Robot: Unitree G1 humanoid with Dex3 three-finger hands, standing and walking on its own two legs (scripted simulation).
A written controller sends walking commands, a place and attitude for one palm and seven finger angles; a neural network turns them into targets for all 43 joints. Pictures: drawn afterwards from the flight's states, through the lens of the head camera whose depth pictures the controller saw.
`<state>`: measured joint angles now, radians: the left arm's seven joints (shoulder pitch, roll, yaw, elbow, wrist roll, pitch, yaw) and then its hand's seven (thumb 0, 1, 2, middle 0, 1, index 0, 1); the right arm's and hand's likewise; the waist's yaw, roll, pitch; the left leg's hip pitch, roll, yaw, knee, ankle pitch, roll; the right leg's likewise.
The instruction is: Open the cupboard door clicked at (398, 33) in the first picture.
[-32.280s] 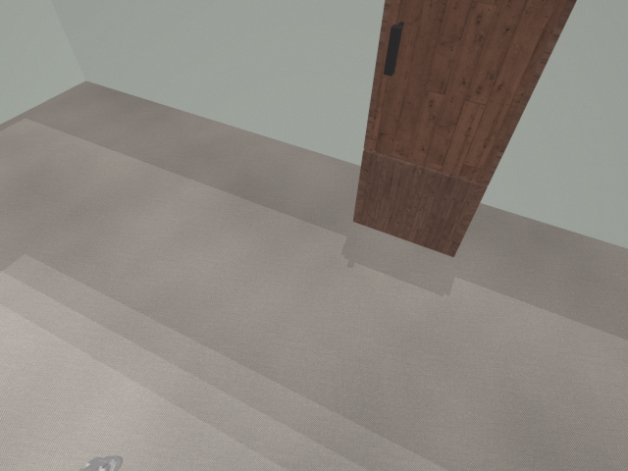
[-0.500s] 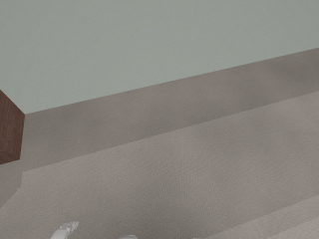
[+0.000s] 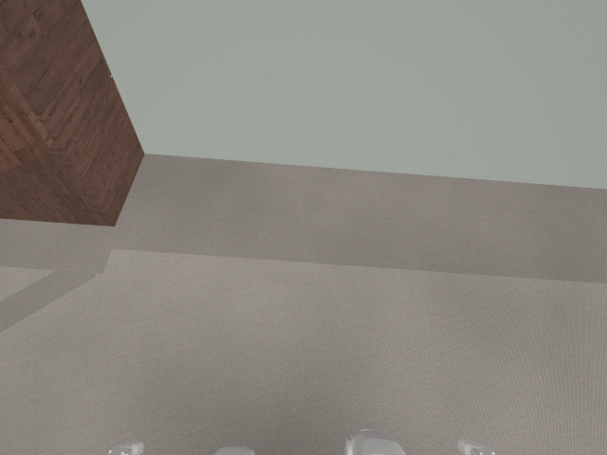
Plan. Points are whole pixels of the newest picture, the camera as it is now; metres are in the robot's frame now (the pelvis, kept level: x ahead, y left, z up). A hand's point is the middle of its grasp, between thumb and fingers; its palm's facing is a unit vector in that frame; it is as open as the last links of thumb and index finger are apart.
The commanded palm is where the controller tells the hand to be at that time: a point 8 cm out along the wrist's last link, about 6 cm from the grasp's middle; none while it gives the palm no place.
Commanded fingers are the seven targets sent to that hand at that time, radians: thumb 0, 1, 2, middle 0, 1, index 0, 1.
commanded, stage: turn to face it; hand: left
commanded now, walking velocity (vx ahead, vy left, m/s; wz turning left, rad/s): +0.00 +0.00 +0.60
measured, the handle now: out of the picture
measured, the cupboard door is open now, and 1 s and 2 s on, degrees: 44 44 44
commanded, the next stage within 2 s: take the last steps up to it in 1.10 s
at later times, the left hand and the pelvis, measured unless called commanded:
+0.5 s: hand out of the picture +0.01 +0.17 -0.18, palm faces +0.33 -0.92 -0.21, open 7.4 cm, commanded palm none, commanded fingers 0.00 0.90 0.90 -0.20 -0.30 -0.20 -0.30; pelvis +0.02 -0.03 -0.01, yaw +19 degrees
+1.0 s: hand out of the picture +0.01 +0.16 -0.15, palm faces +0.56 -0.78 -0.28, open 7.4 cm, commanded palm none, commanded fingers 0.00 0.90 0.90 -0.20 -0.30 -0.20 -0.30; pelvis +0.04 -0.07 +0.00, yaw +35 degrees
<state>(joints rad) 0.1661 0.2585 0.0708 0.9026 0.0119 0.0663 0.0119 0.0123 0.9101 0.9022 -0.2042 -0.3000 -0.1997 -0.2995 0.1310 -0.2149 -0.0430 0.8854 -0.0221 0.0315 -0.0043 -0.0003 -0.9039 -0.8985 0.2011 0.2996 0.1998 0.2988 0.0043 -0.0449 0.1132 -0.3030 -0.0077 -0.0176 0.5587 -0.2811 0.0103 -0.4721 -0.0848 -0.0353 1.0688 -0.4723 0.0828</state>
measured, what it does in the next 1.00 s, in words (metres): steps on the spot, turning left: right foot, then left foot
